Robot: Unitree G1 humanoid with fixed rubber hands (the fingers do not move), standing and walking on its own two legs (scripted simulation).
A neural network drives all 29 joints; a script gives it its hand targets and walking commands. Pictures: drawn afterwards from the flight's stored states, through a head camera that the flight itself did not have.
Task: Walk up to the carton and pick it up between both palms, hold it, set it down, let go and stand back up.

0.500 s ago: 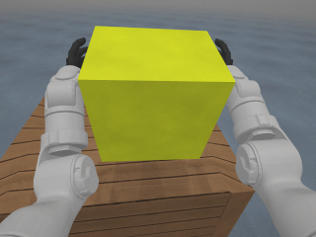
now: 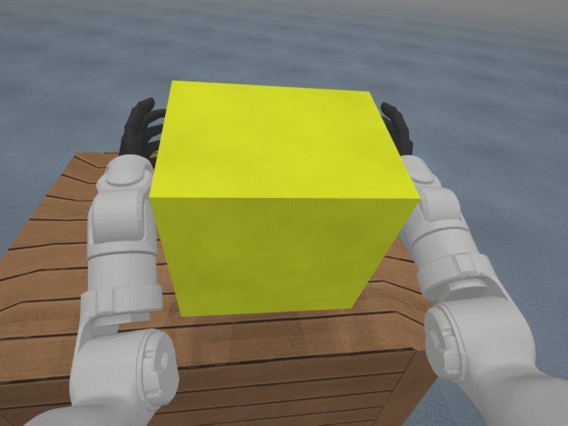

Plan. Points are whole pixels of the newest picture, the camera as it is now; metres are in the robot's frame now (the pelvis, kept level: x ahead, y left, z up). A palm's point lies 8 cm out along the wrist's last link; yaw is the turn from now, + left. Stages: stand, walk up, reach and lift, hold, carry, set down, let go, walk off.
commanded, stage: set down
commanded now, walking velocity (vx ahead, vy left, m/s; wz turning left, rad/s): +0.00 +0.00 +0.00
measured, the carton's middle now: (272, 207) +0.35 +0.00 +0.18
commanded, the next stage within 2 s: none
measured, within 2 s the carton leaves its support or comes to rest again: rests again in 1.96 s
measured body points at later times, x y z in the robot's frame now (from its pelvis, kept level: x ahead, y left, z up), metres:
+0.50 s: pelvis -0.02 -0.01 +0.00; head -0.07 +0.01 +0.45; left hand +0.38 +0.19 +0.21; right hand +0.40 -0.16 +0.21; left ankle -0.01 +0.13 -0.75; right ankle -0.01 -0.11 -0.75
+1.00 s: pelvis -0.01 -0.01 +0.00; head -0.03 +0.00 +0.45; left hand +0.39 +0.19 +0.18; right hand +0.42 -0.16 +0.18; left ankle -0.01 +0.13 -0.75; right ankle -0.01 -0.11 -0.75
